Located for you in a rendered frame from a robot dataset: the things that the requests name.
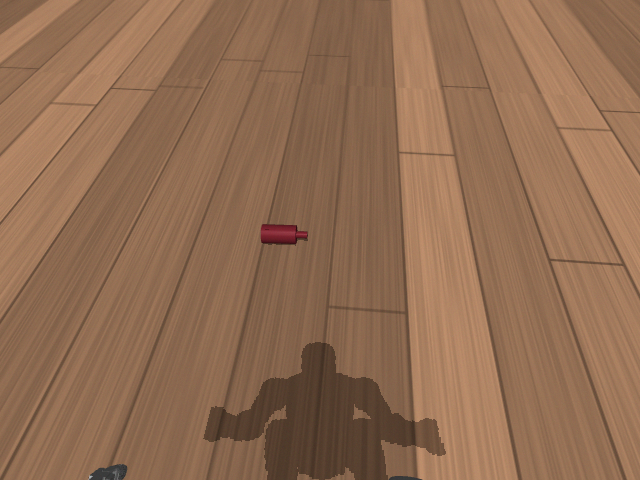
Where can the bottle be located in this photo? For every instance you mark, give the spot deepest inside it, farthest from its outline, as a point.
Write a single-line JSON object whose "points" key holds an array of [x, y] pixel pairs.
{"points": [[281, 234]]}

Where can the left robot hand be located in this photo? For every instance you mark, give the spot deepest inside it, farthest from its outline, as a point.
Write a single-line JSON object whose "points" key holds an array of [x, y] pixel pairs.
{"points": [[116, 472]]}

